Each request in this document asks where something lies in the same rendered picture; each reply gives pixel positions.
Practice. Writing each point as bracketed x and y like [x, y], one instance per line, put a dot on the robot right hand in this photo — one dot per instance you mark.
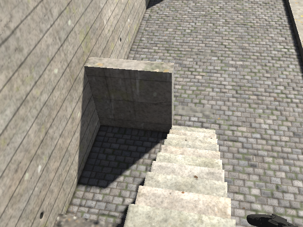
[263, 220]

